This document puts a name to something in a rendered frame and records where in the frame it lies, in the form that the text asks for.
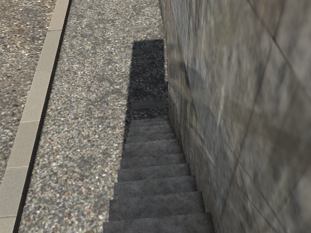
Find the stairs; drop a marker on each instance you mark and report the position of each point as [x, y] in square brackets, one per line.
[156, 192]

